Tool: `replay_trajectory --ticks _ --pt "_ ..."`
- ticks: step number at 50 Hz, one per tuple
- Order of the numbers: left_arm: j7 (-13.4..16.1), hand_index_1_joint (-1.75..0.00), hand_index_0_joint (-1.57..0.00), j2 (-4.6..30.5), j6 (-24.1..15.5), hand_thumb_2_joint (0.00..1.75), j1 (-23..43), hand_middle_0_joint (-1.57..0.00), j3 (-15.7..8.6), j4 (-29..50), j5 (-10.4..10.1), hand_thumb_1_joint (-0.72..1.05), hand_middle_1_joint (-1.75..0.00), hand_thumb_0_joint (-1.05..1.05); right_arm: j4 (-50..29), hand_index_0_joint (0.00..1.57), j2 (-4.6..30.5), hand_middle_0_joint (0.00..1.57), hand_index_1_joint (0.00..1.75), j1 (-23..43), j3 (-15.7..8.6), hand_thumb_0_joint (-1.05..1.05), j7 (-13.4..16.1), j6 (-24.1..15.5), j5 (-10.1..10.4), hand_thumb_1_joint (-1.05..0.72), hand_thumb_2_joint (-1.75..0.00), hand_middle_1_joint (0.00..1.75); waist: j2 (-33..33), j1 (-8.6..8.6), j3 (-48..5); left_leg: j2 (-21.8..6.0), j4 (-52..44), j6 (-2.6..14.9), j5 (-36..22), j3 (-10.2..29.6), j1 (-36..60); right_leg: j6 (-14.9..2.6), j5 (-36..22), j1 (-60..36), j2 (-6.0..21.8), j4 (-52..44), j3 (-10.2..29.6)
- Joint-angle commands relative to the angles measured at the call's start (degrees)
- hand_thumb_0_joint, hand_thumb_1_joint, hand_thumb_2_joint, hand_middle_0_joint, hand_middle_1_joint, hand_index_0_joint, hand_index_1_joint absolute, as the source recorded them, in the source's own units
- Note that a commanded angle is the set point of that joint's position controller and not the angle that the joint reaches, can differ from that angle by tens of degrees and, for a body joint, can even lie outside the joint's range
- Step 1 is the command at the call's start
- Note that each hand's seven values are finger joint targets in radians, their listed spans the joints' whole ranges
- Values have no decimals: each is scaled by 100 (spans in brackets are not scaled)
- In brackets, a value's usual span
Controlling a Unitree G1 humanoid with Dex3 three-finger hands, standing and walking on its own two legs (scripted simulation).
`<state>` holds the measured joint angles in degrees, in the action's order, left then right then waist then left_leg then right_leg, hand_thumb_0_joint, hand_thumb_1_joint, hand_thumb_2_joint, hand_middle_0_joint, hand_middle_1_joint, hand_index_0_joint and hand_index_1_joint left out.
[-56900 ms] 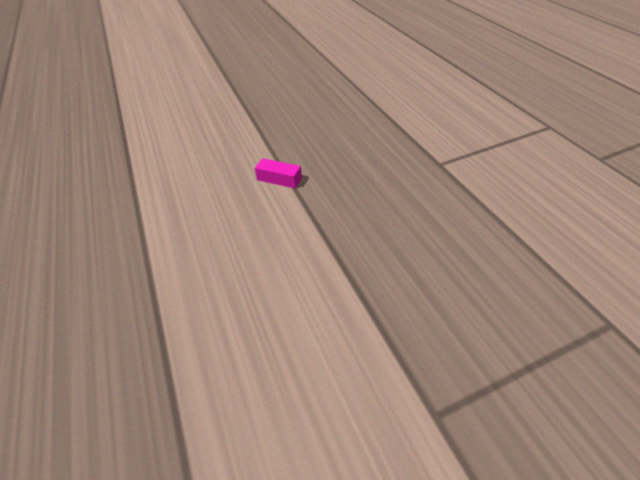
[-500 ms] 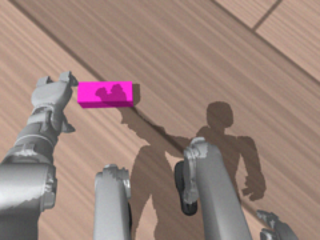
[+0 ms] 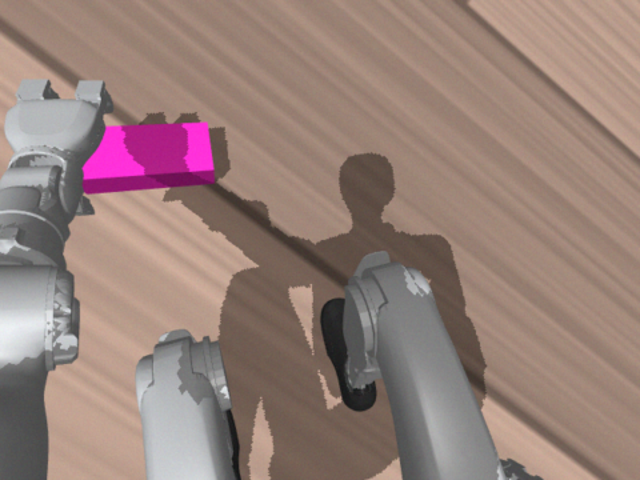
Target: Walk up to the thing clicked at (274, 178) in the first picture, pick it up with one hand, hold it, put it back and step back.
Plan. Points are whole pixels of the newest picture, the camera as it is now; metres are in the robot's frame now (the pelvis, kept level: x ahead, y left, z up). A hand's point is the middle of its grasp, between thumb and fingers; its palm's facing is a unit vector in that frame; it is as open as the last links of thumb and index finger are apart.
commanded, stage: rise first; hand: left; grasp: from above
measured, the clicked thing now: (147, 158) +0.61 +0.10 -0.35
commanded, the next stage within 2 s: none
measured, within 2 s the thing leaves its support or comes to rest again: neither
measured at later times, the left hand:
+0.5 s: hand (102, 148) +0.57 +0.14 -0.20, palm faces -0.43 +0.03 -0.90, open 13.7 cm
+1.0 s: hand (106, 149) +0.57 +0.13 -0.21, palm faces -0.44 +0.03 -0.90, open 13.7 cm
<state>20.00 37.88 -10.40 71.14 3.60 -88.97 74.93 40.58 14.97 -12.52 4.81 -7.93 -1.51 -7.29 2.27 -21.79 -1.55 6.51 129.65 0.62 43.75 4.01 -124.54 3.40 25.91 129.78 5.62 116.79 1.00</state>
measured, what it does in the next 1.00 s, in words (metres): stands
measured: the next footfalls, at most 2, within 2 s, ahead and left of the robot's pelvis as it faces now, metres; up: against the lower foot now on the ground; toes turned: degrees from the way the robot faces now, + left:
none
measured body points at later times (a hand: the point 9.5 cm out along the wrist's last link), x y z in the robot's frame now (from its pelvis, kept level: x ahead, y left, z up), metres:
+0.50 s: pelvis +0.00 -0.01 -0.02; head +0.29 +0.03 +0.32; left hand +0.59 +0.13 -0.15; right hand -0.02 -0.28 -0.10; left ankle +0.05 +0.10 -0.35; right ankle +0.15 -0.16 -0.35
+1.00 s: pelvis -0.01 +0.00 -0.03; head +0.29 +0.04 +0.30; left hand +0.59 +0.13 -0.16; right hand -0.04 -0.27 -0.10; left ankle +0.05 +0.10 -0.35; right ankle +0.15 -0.16 -0.35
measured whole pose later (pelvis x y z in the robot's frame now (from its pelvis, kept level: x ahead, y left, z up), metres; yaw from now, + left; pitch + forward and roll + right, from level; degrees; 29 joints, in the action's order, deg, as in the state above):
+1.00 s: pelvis -0.01 +0.00 -0.03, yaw -3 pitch +38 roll -10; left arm 19.7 45.6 -8.1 78.5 7.5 -92.2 73.1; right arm 34.7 18.2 -11.5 12.8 -8.0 -0.4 -7.7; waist -0.7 -27.6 4.1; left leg 5.7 135.4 0.1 43.5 6.6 -129.3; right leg 3.8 23.6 133.8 4.4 119.8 -1.3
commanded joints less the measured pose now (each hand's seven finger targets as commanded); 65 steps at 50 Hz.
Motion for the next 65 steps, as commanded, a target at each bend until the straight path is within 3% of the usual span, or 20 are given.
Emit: replay_trajectory --ticks 1,6,7,13,17,20,23,28,30,32,39,45,48,51,52,54,65 --pt "235 -96 -9 979 -85 95 2494 -6 -194 1055 32 -45 -100 0 -11 20 1658 20 30 -1632 -448 0 36 51 -41 -90 -90 30 1868 -421 -4377 -189 -1761 -116 -2212 -12 2716 -468 -739 -2848 -85 -505 -682" --pt "314 -97 -9 998 -18 95 2676 -6 -154 839 6 -46 -100 0 -115 20 1661 20 30 -1556 -346 0 22 24 -74 -90 -90 30 1861 -539 -4191 -163 -1659 -44 -1761 -112 2367 -459 -506 -2786 -131 -540 -697" --pt "320 -97 -9 909 13 96 2479 -6 -96 653 29 -47 -100 0 -112 20 1668 20 30 -1580 -308 0 17 26 -90 -90 -90 30 1947 -551 -4166 -164 -1681 -64 -1878 -111 2379 -466 -593 -2854 -138 -513 -712" --pt "358 -97 -10 1117 122 94 2627 -7 -77 554 66 -45 -101 0 -146 20 1729 20 30 -1547 -182 0 8 30 -77 -90 -90 30 1944 -620 -4174 -134 -1510 6 -1834 -230 2055 -454 -724 -3072 -179 -479 -695" --pt "362 -97 -12 1239 143 92 2945 -8 -34 693 -42 -42 -101 0 -216 20 1777 20 30 -1393 -131 0 15 24 -56 -91 -90 30 1977 -689 -4087 -148 -1458 31 -1620 -223 1867 -462 -571 -3029 -226 -426 -741" --pt "358 -98 -12 1182 170 91 2810 -7 27 534 -82 -42 -103 0 -258 20 1781 20 30 -1339 -92 0 18 17 -103 -91 -90 30 1821 -801 -3900 -133 -1416 60 -1397 -259 1720 -439 -429 -3150 -257 -479 -746" --pt "364 -99 -11 1299 240 91 2897 -7 12 568 -97 -42 -104 0 -270 20 1830 20 30 -1336 -50 0 32 2 -68 -91 -90 30 1959 -755 -4022 -167 -1361 32 -1550 -214 1827 -445 -548 -3012 -247 -381 -751" --pt "322 -99 -10 1372 261 93 3051 -6 75 626 -139 -44 -104 0 -259 20 1898 20 30 -1383 29 0 54 46 -55 -91 -90 30 2008 -833 -4177 -186 -1301 39 -1615 -187 1765 -439 -655 -3135 -270 -341 -800" --pt "285 -100 -11 1318 270 92 2938 -6 128 524 -191 -43 -104 0 -308 20 1874 20 30 -1361 75 0 43 53 -65 -91 -90 30 1910 -916 -3991 -179 -1260 58 -1542 -206 1589 -427 -608 -3236 -279 -337 -801" --pt "253 -100 -10 1390 277 92 2979 -6 147 561 -196 -44 -104 0 -286 20 1914 20 30 -1351 89 0 53 73 -31 -91 -90 30 1985 -866 -4046 -192 -1289 43 -1559 -181 1647 -445 -617 -3184 -300 -311 -825" --pt "164 -99 -10 1397 210 93 2988 -6 243 670 -270 -44 -104 0 -389 20 1931 20 30 -1341 195 0 57 122 -44 -91 -90 30 1978 -957 -3884 -190 -1221 61 -1447 -180 1548 -436 -545 -3229 -329 -339 -852" --pt "172 -99 -10 1380 201 92 2968 -5 299 557 -215 -44 -104 0 -444 20 2012 20 30 -1387 264 0 73 160 -7 -90 -90 30 2129 -997 -3837 -258 -1255 -24 -1668 -16 1774 -454 -687 -2907 -295 -220 -930" --pt "192 -100 -10 1374 198 93 2963 -5 340 524 -222 -44 -105 0 -490 20 1992 20 30 -1332 297 0 71 148 -46 -90 -90 30 2114 -1046 -3580 -237 -1238 4 -1482 -44 1625 -452 -551 -2908 -330 -259 -949" --pt "207 -100 -9 1434 201 94 3016 -5 353 599 -211 -45 -104 0 -485 20 2010 20 30 -1329 341 0 87 151 -30 -90 -90 30 2154 -1033 -3663 -242 -1216 4 -1552 -63 1609 -454 -624 -2984 -325 -254 -925" --pt "215 -97 -6 1431 213 101 3048 -6 358 618 -164 -52 -98 0 -473 20 2023 20 30 -1374 350 0 89 150 -51 -90 -90 30 2244 -1039 -3714 -253 -1219 -12 -1656 -46 1735 -453 -707 -2947 -325 -242 -935" --pt "215 -100 -10 1415 225 93 3033 -6 371 618 -176 -43 -104 0 -514 20 2052 20 30 -1367 340 0 88 149 -38 -90 -89 30 2275 -1038 -3700 -267 -1231 -49 -1720 16 1879 -476 -699 -2795 -327 -204 -968" --pt "253 -101 -10 1416 220 91 2992 -5 408 622 -195 -42 -106 0 -585 20 2137 20 30 -1313 424 0 88 120 -83 -90 -90 30 2352 -1087 -3471 -290 -1254 -64 -1616 100 1868 -482 -598 -2641 -333 -197 -1029"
